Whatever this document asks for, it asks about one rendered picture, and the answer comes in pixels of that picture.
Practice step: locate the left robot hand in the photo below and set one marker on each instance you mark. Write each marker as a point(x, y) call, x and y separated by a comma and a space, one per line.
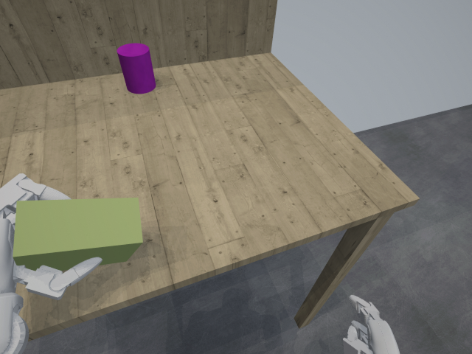
point(45, 281)

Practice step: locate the sponge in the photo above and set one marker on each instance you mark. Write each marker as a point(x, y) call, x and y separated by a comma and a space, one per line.
point(63, 233)

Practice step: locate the left robot forearm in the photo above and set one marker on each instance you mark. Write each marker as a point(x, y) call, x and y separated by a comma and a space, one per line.
point(14, 332)

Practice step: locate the table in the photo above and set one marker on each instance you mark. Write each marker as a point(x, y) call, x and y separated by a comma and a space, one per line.
point(233, 159)

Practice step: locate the right robot hand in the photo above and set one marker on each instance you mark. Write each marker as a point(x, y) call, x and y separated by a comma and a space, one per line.
point(377, 338)

